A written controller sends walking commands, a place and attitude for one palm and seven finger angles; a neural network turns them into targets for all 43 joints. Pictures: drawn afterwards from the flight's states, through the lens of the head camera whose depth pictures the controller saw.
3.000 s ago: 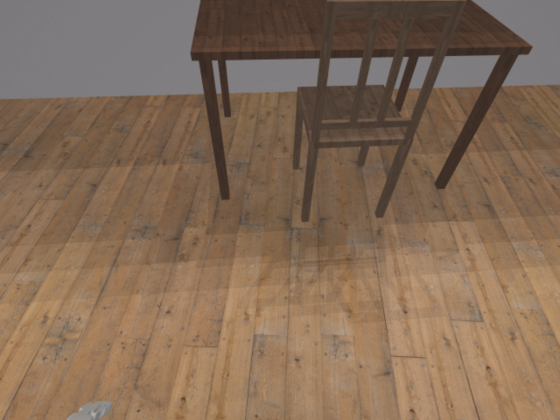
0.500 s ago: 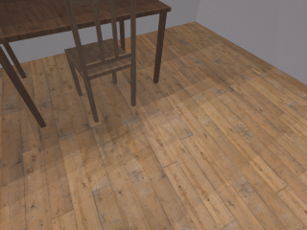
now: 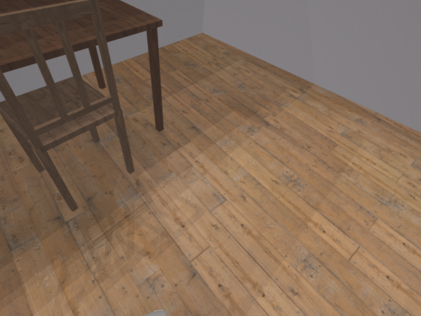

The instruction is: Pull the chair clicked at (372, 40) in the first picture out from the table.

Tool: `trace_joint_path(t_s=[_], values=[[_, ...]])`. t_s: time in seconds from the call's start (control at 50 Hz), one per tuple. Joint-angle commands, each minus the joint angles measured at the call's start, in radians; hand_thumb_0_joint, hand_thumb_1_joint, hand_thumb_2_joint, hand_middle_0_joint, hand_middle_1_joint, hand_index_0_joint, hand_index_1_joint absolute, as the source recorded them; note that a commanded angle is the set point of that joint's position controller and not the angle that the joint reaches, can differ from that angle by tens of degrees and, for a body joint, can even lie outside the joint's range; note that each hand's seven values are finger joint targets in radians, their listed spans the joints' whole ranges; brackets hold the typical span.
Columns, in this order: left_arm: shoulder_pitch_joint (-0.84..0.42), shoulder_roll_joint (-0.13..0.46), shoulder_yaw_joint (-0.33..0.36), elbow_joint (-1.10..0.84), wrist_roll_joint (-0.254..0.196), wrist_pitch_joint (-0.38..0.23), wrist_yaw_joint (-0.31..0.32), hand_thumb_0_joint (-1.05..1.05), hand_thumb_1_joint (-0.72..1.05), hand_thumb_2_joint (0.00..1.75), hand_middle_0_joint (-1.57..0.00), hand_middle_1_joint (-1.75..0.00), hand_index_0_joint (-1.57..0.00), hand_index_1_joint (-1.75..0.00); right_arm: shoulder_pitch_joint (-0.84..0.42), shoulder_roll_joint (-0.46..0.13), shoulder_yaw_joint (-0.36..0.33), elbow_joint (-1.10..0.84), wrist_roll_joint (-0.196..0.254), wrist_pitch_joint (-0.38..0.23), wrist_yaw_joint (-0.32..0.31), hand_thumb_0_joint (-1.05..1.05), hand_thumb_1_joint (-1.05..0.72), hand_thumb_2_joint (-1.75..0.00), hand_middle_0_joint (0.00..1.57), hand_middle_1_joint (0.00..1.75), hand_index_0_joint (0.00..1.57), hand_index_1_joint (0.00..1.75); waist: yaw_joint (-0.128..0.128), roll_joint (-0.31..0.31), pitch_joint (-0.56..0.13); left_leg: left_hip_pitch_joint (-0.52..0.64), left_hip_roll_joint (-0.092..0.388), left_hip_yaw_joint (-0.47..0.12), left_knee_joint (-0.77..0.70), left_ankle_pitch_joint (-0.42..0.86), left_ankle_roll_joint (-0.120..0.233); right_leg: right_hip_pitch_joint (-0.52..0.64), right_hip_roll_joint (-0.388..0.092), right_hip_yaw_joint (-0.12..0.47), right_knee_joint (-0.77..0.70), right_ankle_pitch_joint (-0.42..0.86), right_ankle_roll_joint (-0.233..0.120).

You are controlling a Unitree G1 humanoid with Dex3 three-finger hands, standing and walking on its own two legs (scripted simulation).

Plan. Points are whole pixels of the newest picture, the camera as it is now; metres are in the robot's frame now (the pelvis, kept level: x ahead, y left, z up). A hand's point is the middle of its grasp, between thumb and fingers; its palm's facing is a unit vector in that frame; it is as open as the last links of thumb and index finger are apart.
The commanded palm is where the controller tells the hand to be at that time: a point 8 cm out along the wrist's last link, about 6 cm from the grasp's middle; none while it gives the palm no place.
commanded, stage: walk to a spot facing it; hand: left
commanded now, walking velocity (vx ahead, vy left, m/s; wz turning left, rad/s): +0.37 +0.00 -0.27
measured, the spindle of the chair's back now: (47, 78) +0.84 +0.61 -0.04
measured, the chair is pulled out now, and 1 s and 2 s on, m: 0.00 0.00 0.00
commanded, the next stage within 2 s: turn to face it in 0.92 s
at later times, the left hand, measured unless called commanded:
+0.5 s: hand (137, 255) +0.29 +0.18 -0.17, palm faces -0.18 -0.98 -0.12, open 7.3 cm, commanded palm none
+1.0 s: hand (168, 193) +0.48 +0.14 -0.17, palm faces -0.18 -0.97 -0.16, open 7.3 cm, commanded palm none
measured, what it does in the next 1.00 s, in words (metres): walks ahead: left foot, then right foot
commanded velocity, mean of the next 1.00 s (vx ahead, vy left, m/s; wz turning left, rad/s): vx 0.34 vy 0.00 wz -0.23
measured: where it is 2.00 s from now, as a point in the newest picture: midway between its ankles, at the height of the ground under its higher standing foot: (217, 257)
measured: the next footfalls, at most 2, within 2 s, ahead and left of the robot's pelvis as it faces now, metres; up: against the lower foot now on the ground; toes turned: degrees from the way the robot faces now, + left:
left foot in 0.02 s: +0.14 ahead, +0.11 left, +0.00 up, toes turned +9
right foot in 0.64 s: +0.40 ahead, -0.14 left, +0.00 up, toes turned -22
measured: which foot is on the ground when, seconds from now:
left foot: up 0.00-0.00, down 0.02-0.62, up 0.64-1.00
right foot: down 0.00-0.02, up 0.04-0.62, down 0.64-1.00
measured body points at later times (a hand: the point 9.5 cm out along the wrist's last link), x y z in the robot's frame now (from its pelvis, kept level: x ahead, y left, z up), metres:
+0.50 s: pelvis +0.20 +0.02 +0.01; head +0.23 +0.04 +0.46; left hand +0.30 +0.24 -0.16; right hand +0.06 -0.14 -0.13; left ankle +0.10 +0.10 -0.73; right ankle +0.31 -0.14 -0.67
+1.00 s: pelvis +0.43 -0.04 +0.01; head +0.44 -0.02 +0.46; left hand +0.49 +0.19 -0.16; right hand +0.46 -0.30 -0.12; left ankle +0.57 +0.06 -0.71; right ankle +0.36 -0.13 -0.73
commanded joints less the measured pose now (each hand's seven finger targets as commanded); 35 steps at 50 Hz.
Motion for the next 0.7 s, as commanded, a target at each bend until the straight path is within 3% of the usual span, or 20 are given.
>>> trace_joint_path(t_s=[0.0, 0.02, 0.04, 0.06, 0.08, 0.12, 0.16, 0.26, 0.32, 0.38, 0.46, 0.52, 0.54, 0.56, 0.58, 0.6, 0.62, 0.64, 0.66, 0.68], values=[[-0.043, 0.054, 0.031, -0.083, -0.009, -0.016, 0.006, 0.0, 0.9, 0.9, -0.2, -0.3, -0.2, -0.3, 0.364, -0.237, -0.067, 0.053, -0.02, -0.037, -0.035, 0.0, -0.9, -0.9, 0.2, 0.3, 0.2, 0.3, -0.143, 0.314, -0.031, 0.5, 0.174, -0.311, -0.341, -0.279, 0.057, -0.438, 0.01, 0.004, 0.374, -0.13, -0.087], [-0.024, 0.022, 0.022, -0.109, -0.009, -0.019, 0.005, 0.0, 0.9, 0.9, -0.2, -0.3, -0.2, -0.3, 0.41, -0.276, -0.063, 0.061, -0.024, -0.036, -0.041, 0.0, -0.9, -0.9, 0.2, 0.3, 0.2, 0.3, -0.123, 0.433, -0.046, 0.513, 0.347, -0.648, -0.544, -0.455, 0.117, -0.564, 0.078, -0.024, 0.65, -0.239, -0.067], [-0.05, 0.057, 0.032, -0.095, -0.001, -0.016, 0.01, 0.0, 0.9, 0.9, -0.2, -0.3, -0.2, -0.3, 0.321, -0.233, -0.052, 0.06, -0.017, -0.03, -0.054, 0.0, -0.9, -0.9, 0.2, 0.3, 0.2, 0.3, -0.1, 0.357, 0.002, 0.407, 0.365, -0.674, -0.606, -0.566, 0.104, -0.596, 0.01, 0.058, 0.8, -0.139, -0.078], [-0.057, 0.061, 0.039, -0.081, 0.001, -0.018, 0.001, 0.0, 0.9, 0.9, -0.2, -0.3, -0.2, -0.3, 0.223, -0.179, -0.037, 0.037, -0.012, -0.033, -0.055, 0.0, -0.9, -0.9, 0.2, 0.3, 0.2, 0.3, -0.057, 0.223, 0.069, 0.318, 0.331, -0.571, -0.6, -0.532, 0.103, -0.61, -0.041, 0.065, 0.849, -0.02, -0.078], [-0.047, 0.06, 0.037, -0.062, 0.006, -0.019, -0.009, 0.0, 0.9, 0.9, -0.2, -0.3, -0.2, -0.3, 0.166, -0.128, -0.023, 0.025, -0.008, -0.044, -0.055, 0.0, -0.9, -0.9, 0.2, 0.3, 0.2, 0.3, -0.024, 0.142, 0.098, 0.262, 0.287, -0.451, -0.582, -0.392, 0.096, -0.59, -0.075, 0.057, 0.835, 0.059, -0.069], [0.021, 0.019, 0.036, -0.021, 0.009, 0.001, -0.008, 0.0, 0.9, 0.9, -0.2, -0.3, -0.2, -0.3, 0.139, -0.079, -0.013, 0.045, -0.003, -0.06, -0.059, 0.0, -0.9, -0.9, 0.2, 0.3, 0.2, 0.3, 0.018, 0.112, 0.084, 0.235, 0.217, -0.227, -0.557, -0.148, 0.047, -0.525, -0.08, 0.056, 0.804, 0.145, -0.049], [0.051, 0.0, 0.037, -0.009, 0.01, 0.015, -0.004, 0.0, 0.9, 0.9, -0.2, -0.3, -0.2, -0.3, 0.145, -0.064, -0.016, 0.062, 0.002, -0.066, -0.062, 0.0, -0.9, -0.9, 0.2, 0.3, 0.2, 0.3, 0.03, 0.114, 0.058, 0.27, 0.199, -0.121, -0.549, -0.024, 0.074, -0.534, -0.088, 0.044, 0.78, 0.177, -0.034], [-0.022, -0.016, 0.036, -0.03, 0.012, 0.022, -0.009, 0.0, 0.9, 0.9, -0.2, -0.3, -0.2, -0.3, 0.217, -0.053, -0.015, 0.113, 0.009, -0.069, -0.063, 0.0, -0.9, -0.9, 0.2, 0.3, 0.2, 0.3, 0.014, 0.092, 0.085, 0.397, 0.2, -0.018, -0.551, 0.148, 0.129, -0.657, -0.115, -0.002, 0.671, 0.232, -0.01], [-0.093, -0.028, 0.031, -0.042, 0.012, 0.02, -0.013, 0.0, 0.9, 0.9, -0.2, -0.3, -0.2, -0.3, 0.275, -0.036, -0.007, 0.148, 0.008, -0.069, -0.066, 0.0, -0.9, -0.9, 0.2, 0.3, 0.2, 0.3, -0.007, 0.102, 0.11, 0.444, 0.198, 0.017, -0.543, 0.251, 0.131, -0.681, -0.124, -0.04, 0.564, 0.25, -0.01], [-0.185, -0.04, 0.023, -0.061, 0.009, 0.013, -0.017, 0.0, 0.9, 0.9, -0.2, -0.3, -0.2, -0.3, 0.322, -0.032, -0.006, 0.176, 0.001, -0.065, -0.066, 0.0, -0.9, -0.9, 0.2, 0.3, 0.2, 0.3, -0.036, 0.122, 0.137, 0.493, 0.206, 0.051, -0.531, 0.326, 0.158, -0.668, -0.119, -0.091, 0.416, 0.237, -0.021], [-0.282, -0.056, 0.013, -0.078, 0.006, 0.001, -0.018, 0.0, 0.9, 0.9, -0.2, -0.3, -0.2, -0.3, 0.364, -0.035, -0.003, 0.208, -0.008, -0.053, -0.065, 0.0, -0.9, -0.9, 0.2, 0.3, 0.2, 0.3, -0.066, 0.141, 0.171, 0.513, 0.207, 0.105, -0.495, 0.449, 0.159, -0.6, -0.085, -0.136, 0.271, 0.201, -0.057], [-0.231, -0.042, 0.014, -0.066, 0.006, -0.01, -0.013, 0.0, 0.9, 0.9, -0.2, -0.3, -0.2, -0.3, 0.344, -0.054, -0.01, 0.216, -0.008, -0.048, -0.065, 0.0, -0.9, -0.9, 0.2, 0.3, 0.2, 0.3, -0.022, 0.15, 0.129, 0.541, 0.218, 0.148, -0.379, 0.751, 0.153, -0.469, -0.029, -0.178, 0.206, 0.128, -0.101], [-0.164, -0.031, 0.018, -0.046, 0.007, -0.016, -0.01, 0.0, 0.9, 0.9, -0.2, -0.3, -0.2, -0.3, 0.331, -0.071, -0.012, 0.213, -0.006, -0.046, -0.065, 0.0, -0.9, -0.9, 0.2, 0.3, 0.2, 0.3, 0.007, 0.155, 0.083, 0.545, 0.214, 0.16, -0.292, 0.889, 0.146, -0.373, 0.006, -0.202, 0.186, 0.102, -0.118], [-0.051, -0.01, 0.025, -0.012, 0.01, -0.026, -0.006, 0.0, 0.9, 0.9, -0.2, -0.3, -0.2, -0.3, 0.304, -0.09, -0.017, 0.207, -0.002, -0.044, -0.065, 0.0, -0.9, -0.9, 0.2, 0.3, 0.2, 0.3, 0.062, 0.163, 0.005, 0.538, 0.197, 0.175, -0.148, 0.954, 0.125, -0.225, 0.032, -0.22, 0.13, 0.121, -0.132], [0.089, 0.03, 0.038, 0.031, 0.014, -0.034, 0.0, 0.0, 0.9, 0.9, -0.2, -0.3, -0.2, -0.3, 0.275, -0.095, -0.019, 0.194, 0.005, -0.043, -0.058, 0.0, -0.9, -0.9, 0.2, 0.3, 0.2, 0.3, 0.131, 0.127, -0.074, 0.416, 0.165, 0.199, 0.049, 0.893, 0.096, 0.001, 0.038, -0.219, 0.075, 0.204, -0.147], [0.204, 0.123, 0.062, 0.061, 0.015, -0.046, 0.013, 0.0, 0.9, 0.9, -0.2, -0.3, -0.2, -0.3, 0.283, -0.046, -0.014, 0.174, 0.019, -0.045, -0.046, 0.0, -0.9, -0.9, 0.2, 0.3, 0.2, 0.3, 0.171, -0.014, -0.172, 0.133, 0.109, 0.187, 0.337, 0.489, 0.063, 0.285, -0.171, 0.034, 0.048, 0.203, -0.216], [0.284, 0.204, 0.077, 0.079, -0.002, -0.047, 0.023, 0.0, 0.9, 0.9, -0.2, -0.3, -0.2, -0.3, 0.272, 0.014, -0.006, 0.139, 0.027, -0.052, -0.052, 0.0, -0.9, -0.9, 0.2, 0.3, 0.2, 0.3, 0.158, -0.162, -0.257, -0.132, -0.061, 0.11, 0.677, -0.312, 0.02, 0.447, -0.436, 0.495, -0.048, 0.431, -0.351], [0.236, 0.224, 0.08, 0.066, -0.019, -0.041, 0.027, 0.0, 0.9, 0.9, -0.2, -0.3, -0.2, -0.3, 0.197, -0.005, -0.012, 0.118, 0.027, -0.047, -0.051, 0.0, -0.9, -0.9, 0.2, 0.3, 0.2, 0.3, 0.151, -0.102, -0.218, -0.179, -0.022, -0.039, 0.763, -0.283, 0.045, 0.336, -0.454, 0.493, -0.135, 0.371, -0.36], [0.142, 0.179, 0.069, 0.04, -0.015, -0.04, 0.028, 0.0, 0.9, 0.9, -0.2, -0.3, -0.2, -0.3, 0.151, -0.001, -0.019, 0.1, 0.019, -0.045, -0.049, 0.0, -0.9, -0.9, 0.2, 0.3, 0.2, 0.3, 0.116, -0.08, -0.12, -0.218, 0.014, -0.069, 0.782, -0.189, 0.042, 0.203, -0.428, 0.438, -0.176, 0.257, -0.325], [0.07, 0.105, 0.051, 0.029, -0.015, -0.043, 0.035, 0.0, 0.9, 0.9, -0.2, -0.3, -0.2, -0.3, 0.107, -0.004, -0.021, 0.097, 0.008, -0.036, -0.047, 0.0, -0.9, -0.9, 0.2, 0.3, 0.2, 0.3, 0.083, 0.0, -0.02, -0.191, 0.061, -0.094, 0.714, -0.117, 0.048, 0.032, -0.381, 0.327, -0.203, 0.197, -0.285]])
